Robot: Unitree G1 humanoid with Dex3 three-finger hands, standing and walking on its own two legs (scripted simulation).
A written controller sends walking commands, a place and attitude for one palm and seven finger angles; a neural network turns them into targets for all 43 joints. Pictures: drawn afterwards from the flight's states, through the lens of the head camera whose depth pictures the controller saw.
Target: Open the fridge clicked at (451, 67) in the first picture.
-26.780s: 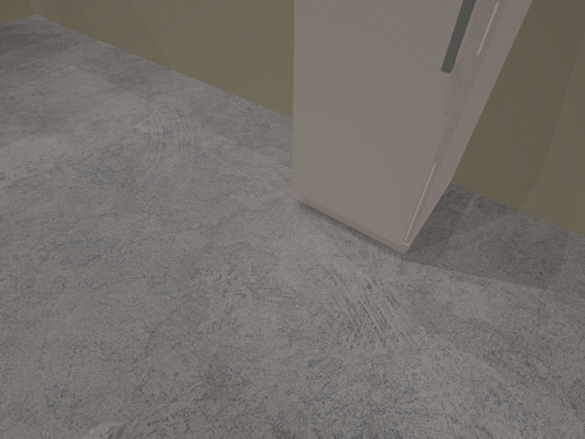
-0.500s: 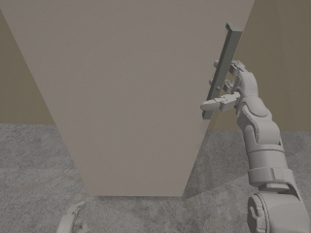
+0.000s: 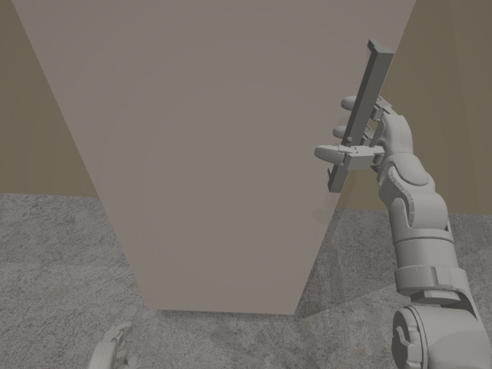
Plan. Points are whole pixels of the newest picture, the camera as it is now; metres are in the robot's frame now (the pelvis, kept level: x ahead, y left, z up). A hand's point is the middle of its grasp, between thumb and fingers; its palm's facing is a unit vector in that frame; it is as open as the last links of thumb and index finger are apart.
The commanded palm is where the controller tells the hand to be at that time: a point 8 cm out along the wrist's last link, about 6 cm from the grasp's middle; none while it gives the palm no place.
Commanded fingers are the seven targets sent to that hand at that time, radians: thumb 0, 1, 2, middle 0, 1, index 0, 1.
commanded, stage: grip the handle and tug to test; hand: right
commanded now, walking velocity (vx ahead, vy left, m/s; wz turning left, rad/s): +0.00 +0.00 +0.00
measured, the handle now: (351, 125) +0.47 -0.14 +0.20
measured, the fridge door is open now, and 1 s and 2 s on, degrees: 0 0 20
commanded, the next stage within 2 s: pull the door a little, standing still in 1.12 s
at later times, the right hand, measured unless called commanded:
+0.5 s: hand (347, 141) +0.42 -0.12 +0.21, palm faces -0.01 +1.00 +0.00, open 6.0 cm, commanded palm +0.39 -0.17 +0.21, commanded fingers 0.00 -0.90 -0.90 0.45 1.40 0.45 1.40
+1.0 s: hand (346, 142) +0.41 -0.12 +0.21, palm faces -0.01 +1.00 +0.00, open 6.0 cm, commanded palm +0.37 -0.17 +0.21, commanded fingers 0.00 -0.90 -0.90 0.45 1.40 0.45 1.40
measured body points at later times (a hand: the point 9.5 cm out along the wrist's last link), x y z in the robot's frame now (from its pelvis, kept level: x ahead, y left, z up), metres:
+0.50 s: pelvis +0.01 +0.00 +0.00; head -0.01 +0.01 +0.45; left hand +0.14 +0.25 -0.10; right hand +0.41 -0.17 +0.21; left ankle -0.01 +0.12 -0.74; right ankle -0.02 -0.14 -0.74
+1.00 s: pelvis +0.02 +0.00 +0.00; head -0.01 +0.01 +0.45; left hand +0.17 +0.24 -0.09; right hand +0.41 -0.17 +0.21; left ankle -0.01 +0.12 -0.74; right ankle -0.02 -0.14 -0.74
